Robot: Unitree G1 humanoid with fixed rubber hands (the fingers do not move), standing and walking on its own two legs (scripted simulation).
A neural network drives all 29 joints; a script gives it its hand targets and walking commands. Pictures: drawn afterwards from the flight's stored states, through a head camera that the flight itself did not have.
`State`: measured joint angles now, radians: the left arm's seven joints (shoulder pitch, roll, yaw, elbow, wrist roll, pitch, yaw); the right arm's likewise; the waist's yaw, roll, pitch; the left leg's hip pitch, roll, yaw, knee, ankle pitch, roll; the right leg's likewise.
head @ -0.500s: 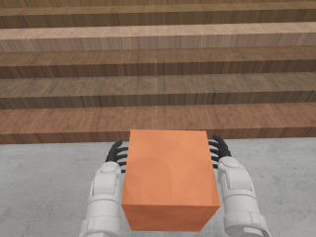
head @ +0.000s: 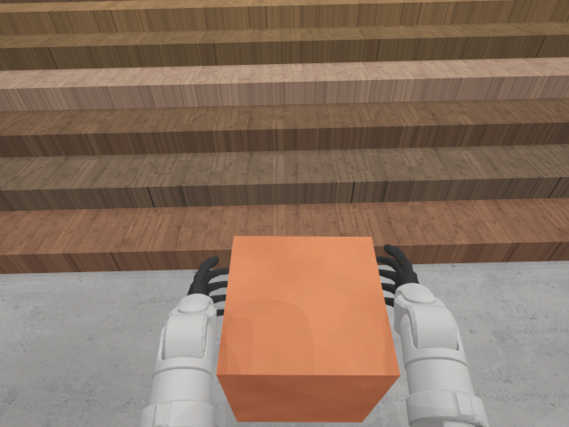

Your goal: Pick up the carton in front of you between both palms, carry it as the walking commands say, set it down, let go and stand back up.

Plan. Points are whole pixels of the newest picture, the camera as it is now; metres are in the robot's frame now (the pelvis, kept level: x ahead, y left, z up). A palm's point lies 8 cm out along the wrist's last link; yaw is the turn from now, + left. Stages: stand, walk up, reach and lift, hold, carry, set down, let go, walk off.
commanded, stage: hold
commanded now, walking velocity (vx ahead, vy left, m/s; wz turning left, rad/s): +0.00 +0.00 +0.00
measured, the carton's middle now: (301, 333) +0.28 +0.00 -0.03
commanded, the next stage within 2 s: carry in 1.08 s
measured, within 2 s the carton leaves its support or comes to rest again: neither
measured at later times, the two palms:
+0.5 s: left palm (199, 305) +0.28 +0.15 +0.05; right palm (405, 294) +0.29 -0.15 +0.06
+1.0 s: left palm (200, 305) +0.28 +0.15 +0.05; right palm (406, 294) +0.29 -0.15 +0.06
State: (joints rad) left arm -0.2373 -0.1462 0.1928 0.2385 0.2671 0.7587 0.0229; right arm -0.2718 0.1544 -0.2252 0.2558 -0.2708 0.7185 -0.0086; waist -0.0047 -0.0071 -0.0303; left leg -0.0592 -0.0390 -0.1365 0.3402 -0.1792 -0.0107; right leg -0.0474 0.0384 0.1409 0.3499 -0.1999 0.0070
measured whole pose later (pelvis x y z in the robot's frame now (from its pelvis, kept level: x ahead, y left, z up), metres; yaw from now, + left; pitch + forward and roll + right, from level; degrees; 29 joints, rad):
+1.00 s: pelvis +0.00 +0.00 +0.00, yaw +0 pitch -7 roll +0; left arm -0.27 -0.15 0.21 0.26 0.29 0.79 0.01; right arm -0.30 0.16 -0.25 0.28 -0.30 0.74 0.00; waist 0.00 -0.01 -0.02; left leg -0.04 -0.04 -0.12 0.34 -0.18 -0.01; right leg -0.03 0.04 0.13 0.35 -0.20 0.01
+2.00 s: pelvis +0.38 -0.07 -0.02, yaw +1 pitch +4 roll +0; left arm -0.01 -0.13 0.05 -0.57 0.00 1.22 0.17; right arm -0.02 0.13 -0.07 -0.60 0.01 1.21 -0.17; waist 0.02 0.03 -0.08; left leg -0.33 0.09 0.06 1.12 -0.41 0.01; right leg -0.41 -0.04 -0.27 0.53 -0.19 -0.09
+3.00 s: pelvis +1.06 -0.13 +0.00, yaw +0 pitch +4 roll -2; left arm -0.51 -0.14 0.21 -0.27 0.04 1.14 0.20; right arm -0.48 0.09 -0.27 -0.29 0.04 1.13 -0.16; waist 0.09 0.00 0.08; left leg -0.20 0.02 -0.09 1.19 -0.27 0.02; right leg -0.90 0.05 -0.18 1.19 -0.33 -0.15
